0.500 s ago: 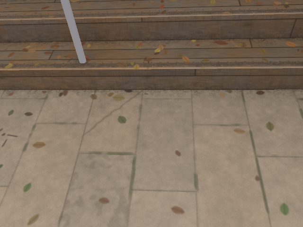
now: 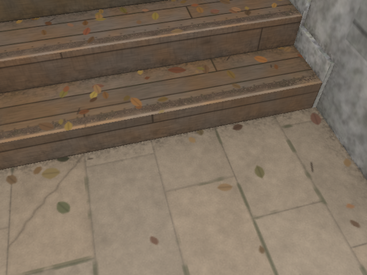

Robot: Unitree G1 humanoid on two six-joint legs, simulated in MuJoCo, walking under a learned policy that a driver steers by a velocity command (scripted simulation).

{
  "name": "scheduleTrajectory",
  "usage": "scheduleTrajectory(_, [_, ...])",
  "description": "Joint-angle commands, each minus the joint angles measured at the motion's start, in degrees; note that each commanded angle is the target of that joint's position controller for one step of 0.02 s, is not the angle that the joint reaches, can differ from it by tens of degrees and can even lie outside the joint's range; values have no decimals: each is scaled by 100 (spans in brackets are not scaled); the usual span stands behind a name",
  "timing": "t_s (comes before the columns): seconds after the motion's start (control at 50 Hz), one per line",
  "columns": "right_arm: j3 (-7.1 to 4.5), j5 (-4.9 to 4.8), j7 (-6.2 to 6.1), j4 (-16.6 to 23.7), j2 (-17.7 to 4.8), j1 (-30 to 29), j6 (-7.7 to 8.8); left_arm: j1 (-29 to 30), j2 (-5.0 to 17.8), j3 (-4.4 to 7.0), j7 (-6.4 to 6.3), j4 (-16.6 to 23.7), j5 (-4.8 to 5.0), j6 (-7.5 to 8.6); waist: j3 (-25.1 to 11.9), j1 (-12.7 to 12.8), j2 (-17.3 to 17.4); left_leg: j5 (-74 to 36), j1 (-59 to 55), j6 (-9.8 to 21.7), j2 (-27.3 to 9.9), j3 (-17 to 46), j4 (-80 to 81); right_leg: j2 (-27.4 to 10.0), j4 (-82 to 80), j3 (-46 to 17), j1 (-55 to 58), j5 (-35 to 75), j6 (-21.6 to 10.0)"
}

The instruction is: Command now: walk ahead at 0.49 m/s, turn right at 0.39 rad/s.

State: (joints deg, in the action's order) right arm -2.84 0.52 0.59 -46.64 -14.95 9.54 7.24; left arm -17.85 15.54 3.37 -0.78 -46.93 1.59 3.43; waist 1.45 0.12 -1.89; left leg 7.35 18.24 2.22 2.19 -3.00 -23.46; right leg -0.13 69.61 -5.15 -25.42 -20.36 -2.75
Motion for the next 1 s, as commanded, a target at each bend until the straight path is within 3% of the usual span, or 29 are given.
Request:
scheduleTrajectory(0.02, [-106, 2, 56, 50, -431, 288, 82, -283, 104, 39, 24, 362, 14, 21, -254, 46, 586, -42, -874, 1061, -1535, 1632, 1490, -588, -166, -180, -933, 288, -14])
scheduleTrajectory(0.08, [-182, -65, 65, -112, -702, 436, 116, 266, 74, -23, 28, 629, -102, 18, -43, 27, 436, -549, -860, 1243, -1646, 1295, 1732, -736, -1057, -82, -1327, 729, 66])
scheduleTrajectory(0.12, [-204, -93, 41, -157, -817, 501, 65, 622, 86, -67, 78, 746, -132, 78, -33, -54, 401, -769, -962, 1184, -1563, 995, 1754, -786, -1784, 71, -1353, 1357, 101])
scheduleTrajectory(0.18, [-201, -151, 23, -242, -943, 715, -23, 1234, 68, -121, 158, 897, -95, 151, 52, -271, 477, -869, -898, 977, -1358, 536, 1635, -614, -2817, 401, -953, 2017, 133])
scheduleTrajectory(0.26, [-197, -224, 31, -445, -1068, 1140, -144, 1821, 226, -102, 247, 1178, -24, 170, 155, -426, 622, -611, -1425, 832, -1638, 623, 1384, -455, -3496, 517, -818, 1761, 26])
scheduleTrajectory(0.3, [-208, -244, 18, -490, -1141, 1121, -220, 1728, 355, -52, 282, 1221, -35, 192, 96, -255, 693, -932, -1658, 725, -1765, 644, 1048, -319, -3795, 625, -479, 1431, -139])
scheduleTrajectory(0.32, [-198, -246, 4, -484, -1159, 1023, -257, 1324, 472, 25, 278, 1120, -65, 200, -114, 33, 687, -1687, -1632, 608, -1659, 494, 541, -146, -4016, 772, 168, 1433, -245])
scheduleTrajectory(0.34, [-146, -216, -11, -484, -1028, 1049, -278, 477, 733, 180, 241, 848, -90, 193, -613, 404, 562, -2405, -1403, 453, -1364, 219, -503, 9, -4108, 851, 1321, 1437, -398])
scheduleTrajectory(0.36, [-22, -84, -35, -318, -765, 1008, -256, -640, 1220, 347, 164, 643, -139, 169, -1428, 836, -79, -1356, -310, 182, -1026, -115, -2344, -986, -4059, -298, 2985, 1543, -770])
scheduleTrajectory(0.38, [204, -56, -11, -169, -41, 1575, -108, -913, 1815, 443, 142, 586, -151, 134, -1965, 468, -1600, 2061, 2002, -143, -32, -18, -4315, -2265, -4794, -3033, 4653, 524, -1653])
scheduleTrajectory(0.4, [61, -201, 19, -246, -652, 1327, 16, -965, 1220, 299, 149, 595, -118, 156, -1949, 641, -1011, 2496, 2649, -66, -258, 771, -5088, -2269, -5247, -3622, 4522, 106, -1616])
scheduleTrajectory(0.42, [-19, -324, 44, -93, -903, 887, 69, -562, 959, 203, 150, 653, -114, 184, -1241, 531, -780, 1984, 2950, 48, -560, 739, -5144, -2087, -5257, -2768, 3910, 474, -1365])
scheduleTrajectory(0.46, [-32, -158, -5, -44, -797, 519, 10, 190, 618, 96, 187, 768, -139, 190, -631, 206, -188, 1144, 2473, 2, -963, 625, -4555, -1600, -5503, -1573, 2558, 1508, -1152])
scheduleTrajectory(0.5, [-32, -135, 9, -102, -597, 712, -145, 380, 458, 67, 240, 738, -187, 254, -546, -80, -254, 771, 1874, -43, -1092, 664, -4231, -1362, -5843, -1054, 1926, 1980, -1123])
scheduleTrajectory(0.54, [-17, -153, 3, -110, -454, 728, -282, 349, 571, 115, 244, 613, -172, 345, -398, -182, -196, 457, 1926, -111, -1091, 660, -4003, -1343, -6065, -568, 1754, 2414, -1158])
scheduleTrajectory(0.56, [-33, -108, -10, -59, -477, 609, -314, 274, 652, 135, 241, 533, -215, 353, -284, -167, -100, 236, 2044, -154, -1095, 699, -3852, -1316, -6149, -362, 1699, 2588, -1151])
scheduleTrajectory(0.68, [-40, -143, 75, 263, -398, -316, -322, 28, 766, 154, 112, 239, -259, 331, 84, 173, -101, -1332, 2222, -131, -788, 755, -2156, -1183, -6359, 695, 1990, 2542, -778])
scheduleTrajectory(0.7, [32, 319, 244, 318, -233, -505, -455, -314, 514, 71, 164, 41, -325, 320, 281, 171, -60, -1351, 1844, -109, -644, 137, -1933, -1050, -6397, 1054, 1749, 2464, -616])
scheduleTrajectory(0.72, [44, 344, 320, 424, -174, -753, -519, -472, 531, 76, 141, -27, -315, 327, 405, 309, -140, -1357, 1805, -83, -663, 22, -1762, -1087, -6472, 1064, 1749, 2296, -570])
scheduleTrajectory(0.76, [40, 250, 409, 566, -249, -990, -539, -542, 664, 113, 84, -112, -347, 305, 536, 338, -186, -1125, 1896, 17, -665, 15, -1437, -1242, -6364, 1133, 2197, 2408, -514])
scheduleTrajectory(0.8, [28, 205, 420, 694, -318, -1039, -513, -552, 827, 164, 9, -195, -338, 262, 433, 297, -237, -540, 1946, 177, -577, -65, -1098, -1419, -6004, 1189, 2907, 2934, -477])
scheduleTrajectory(0.84, [-3, 217, 375, 720, -410, -871, -501, -520, 894, 175, -38, -264, -362, 211, 228, 192, -301, 155, 1606, 410, -284, -318, -886, -1481, -5274, 1357, 3346, 4504, -399])
scheduleTrajectory(0.88, [-123, 256, 285, 396, -603, 338, -443, -469, 954, 167, -17, -277, -364, 123, -551, -300, -295, 460, 182, 753, 262, -529, -555, -1311, -3398, 1656, 3273, 5871, -289])
scheduleTrajectory(0.9, [-258, 341, 212, 116, -921, 1413, -398, -477, 880, 120, -34, -175, -339, 107, -1241, -725, 23, 489, -1467, 1053, -188, 188, -465, -1177, -1850, 1694, 2201, 4668, -159])
scheduleTrajectory(0.92, [-493, 312, 134, 174, -1728, 1682, -410, -820, 287, -42, 87, 221, -195, 153, -1996, -499, 1541, 688, -3636, 1951, -1951, 3171, -349, -276, 320, 1697, -437, 926, 190])
scheduleTrajectory(0.94, [-486, 83, 120, 190, -1613, 1703, -469, -285, 633, 37, 113, 229, -307, 199, -2200, -655, 1083, 439, -3893, 2085, -2228, 4685, 520, 230, 1035, 558, -1413, -993, 201])
scheduleTrajectory(0.96, [-459, 15, 91, 135, -1485, 1407, -498, 231, 655, 30, 149, 367, -297, 236, -1320, -594, 670, 158, -3284, 1861, -1986, 3571, 559, -188, 953, 246, -1806, -381, 133])
scheduleTrajectory(0.98, [-372, -9, 70, 149, -1121, 1090, -504, 270, 563, -26, 151, 358, -276, 284, -711, -381, 289, -407, -2386, 1645, -1795, 2929, 671, -435, 385, 302, -1566, 132, 131])
scheduleTrajectory(1.0, [-315, -26, 55, 168, -926, 872, -492, 279, 533, -27, 136, 321, -329, 244, -364, -169, 128, -969, -1730, 1437, -1510, 2482, 797, -573, -82, 313, -1209, 251, 174])
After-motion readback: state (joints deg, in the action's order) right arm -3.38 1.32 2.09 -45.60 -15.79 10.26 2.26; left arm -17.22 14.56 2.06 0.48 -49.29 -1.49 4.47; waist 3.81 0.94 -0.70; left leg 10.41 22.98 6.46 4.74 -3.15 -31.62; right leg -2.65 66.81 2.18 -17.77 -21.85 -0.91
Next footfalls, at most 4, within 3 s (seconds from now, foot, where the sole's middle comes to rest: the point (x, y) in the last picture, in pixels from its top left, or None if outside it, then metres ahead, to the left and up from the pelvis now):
0.36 right None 0.34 -0.17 -0.77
0.90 left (181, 232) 0.63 0.04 -0.77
1.40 right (204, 166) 0.93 -0.06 -0.77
1.84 left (145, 166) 0.93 0.19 -0.77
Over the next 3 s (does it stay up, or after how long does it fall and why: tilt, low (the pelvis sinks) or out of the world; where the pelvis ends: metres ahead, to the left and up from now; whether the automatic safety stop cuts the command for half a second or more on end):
stays up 0.95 0.03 0.01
